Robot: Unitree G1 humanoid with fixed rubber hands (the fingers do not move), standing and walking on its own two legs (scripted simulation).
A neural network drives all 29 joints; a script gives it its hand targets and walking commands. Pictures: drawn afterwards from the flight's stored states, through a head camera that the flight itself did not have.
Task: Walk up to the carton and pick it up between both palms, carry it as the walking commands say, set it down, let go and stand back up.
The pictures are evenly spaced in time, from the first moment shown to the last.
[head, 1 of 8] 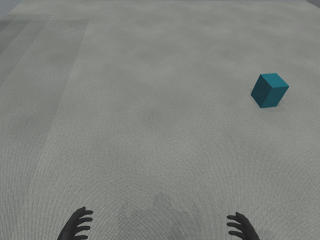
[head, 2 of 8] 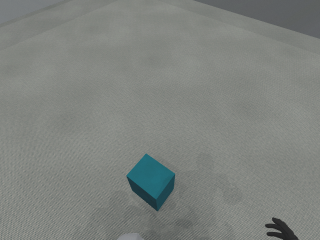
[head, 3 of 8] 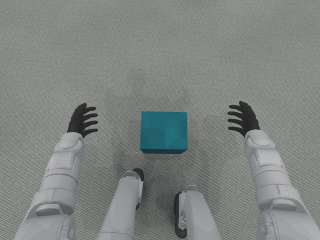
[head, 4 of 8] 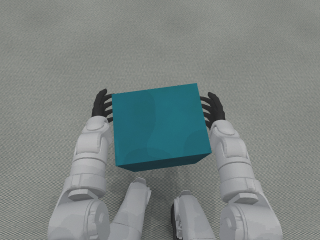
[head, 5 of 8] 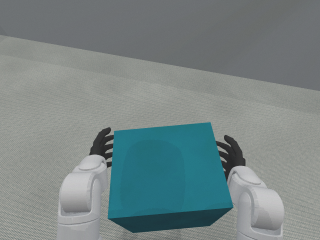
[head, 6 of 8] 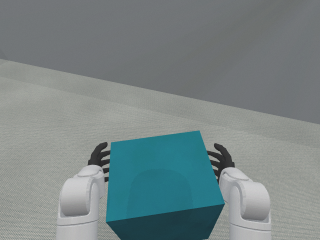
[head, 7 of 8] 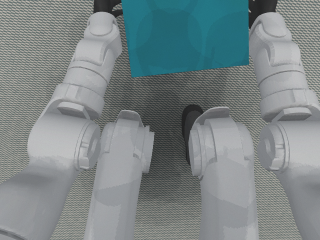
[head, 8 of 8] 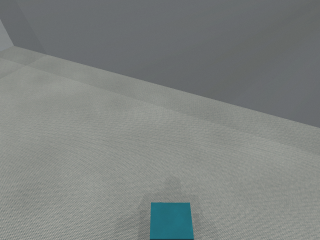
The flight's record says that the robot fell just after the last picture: no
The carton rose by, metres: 0.68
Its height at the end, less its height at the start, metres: +0.00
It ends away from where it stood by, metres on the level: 1.18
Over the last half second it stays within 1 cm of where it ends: yes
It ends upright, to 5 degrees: yes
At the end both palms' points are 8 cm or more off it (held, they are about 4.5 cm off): yes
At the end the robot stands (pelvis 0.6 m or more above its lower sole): yes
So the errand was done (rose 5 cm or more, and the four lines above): yes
